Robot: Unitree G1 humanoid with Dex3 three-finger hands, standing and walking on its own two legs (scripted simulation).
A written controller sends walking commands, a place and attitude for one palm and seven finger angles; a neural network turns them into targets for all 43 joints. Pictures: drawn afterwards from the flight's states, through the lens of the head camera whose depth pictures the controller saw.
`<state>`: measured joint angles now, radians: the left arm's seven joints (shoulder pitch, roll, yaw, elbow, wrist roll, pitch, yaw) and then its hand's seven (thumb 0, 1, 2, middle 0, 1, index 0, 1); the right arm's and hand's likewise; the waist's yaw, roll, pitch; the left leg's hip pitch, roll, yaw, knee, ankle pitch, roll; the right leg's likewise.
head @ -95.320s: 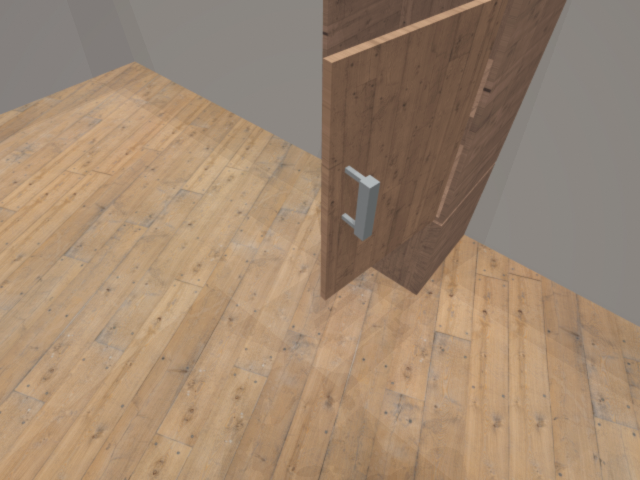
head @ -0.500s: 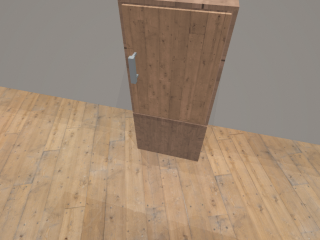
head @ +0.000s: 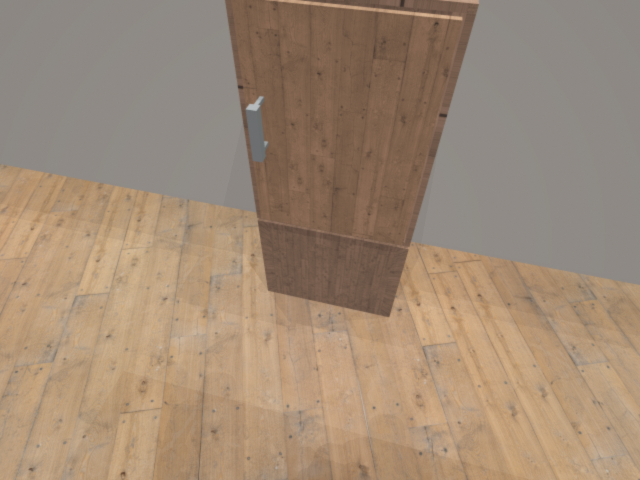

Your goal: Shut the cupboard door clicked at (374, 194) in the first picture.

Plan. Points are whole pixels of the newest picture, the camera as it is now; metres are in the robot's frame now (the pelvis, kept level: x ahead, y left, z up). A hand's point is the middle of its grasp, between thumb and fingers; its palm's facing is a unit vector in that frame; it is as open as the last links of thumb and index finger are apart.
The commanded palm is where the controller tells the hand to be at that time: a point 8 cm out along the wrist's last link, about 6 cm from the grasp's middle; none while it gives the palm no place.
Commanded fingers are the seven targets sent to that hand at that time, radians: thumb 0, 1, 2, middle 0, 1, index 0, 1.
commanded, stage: look to check the result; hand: left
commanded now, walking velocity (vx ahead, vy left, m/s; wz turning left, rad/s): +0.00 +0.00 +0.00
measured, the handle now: (259, 129) +0.84 +0.18 -0.02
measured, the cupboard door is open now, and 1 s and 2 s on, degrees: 0 0 0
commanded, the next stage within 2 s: stand and wait in 0.40 s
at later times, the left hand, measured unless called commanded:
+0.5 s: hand out of the picture +0.05 +0.20 -0.17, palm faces +0.00 -0.97 -0.25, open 7.4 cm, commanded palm none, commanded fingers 0.00 0.90 0.90 -0.20 -0.30 -0.20 -0.30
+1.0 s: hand out of the picture +0.03 +0.18 -0.17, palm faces +0.00 -0.97 -0.24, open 7.4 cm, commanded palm none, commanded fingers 0.00 0.90 0.90 -0.20 -0.30 -0.20 -0.30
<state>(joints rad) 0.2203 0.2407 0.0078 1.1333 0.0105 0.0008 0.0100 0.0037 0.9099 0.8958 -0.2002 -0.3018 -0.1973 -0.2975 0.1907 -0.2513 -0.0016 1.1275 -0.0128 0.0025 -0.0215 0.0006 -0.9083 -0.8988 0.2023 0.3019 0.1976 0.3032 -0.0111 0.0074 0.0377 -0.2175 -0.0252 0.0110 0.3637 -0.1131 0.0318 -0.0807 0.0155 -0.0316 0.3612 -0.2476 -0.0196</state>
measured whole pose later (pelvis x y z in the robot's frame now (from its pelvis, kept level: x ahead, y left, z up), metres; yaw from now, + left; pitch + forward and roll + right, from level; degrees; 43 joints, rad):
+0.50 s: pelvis +0.02 -0.01 +0.00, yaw +0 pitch -2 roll +0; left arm 0.22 0.23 0.00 1.14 0.01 0.00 0.02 0.00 0.91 0.90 -0.20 -0.30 -0.20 -0.30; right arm 0.17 -0.24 0.01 1.14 -0.01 0.00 -0.02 0.00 -0.91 -0.90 0.20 0.30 0.20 0.30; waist -0.01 0.01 0.03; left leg -0.18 -0.02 0.01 0.35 -0.14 0.02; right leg -0.04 0.02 -0.02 0.33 -0.26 -0.03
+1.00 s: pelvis +0.02 -0.01 +0.00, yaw -1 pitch -2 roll +0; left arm 0.25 0.21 0.00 1.14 0.01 0.00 0.02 0.00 0.91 0.90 -0.20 -0.30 -0.20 -0.30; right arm 0.21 -0.22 0.01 1.15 -0.01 0.00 -0.03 0.00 -0.91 -0.90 0.20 0.30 0.20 0.30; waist -0.01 0.00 0.04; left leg -0.17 -0.01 0.02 0.35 -0.15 0.02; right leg -0.02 0.03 -0.02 0.32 -0.26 -0.03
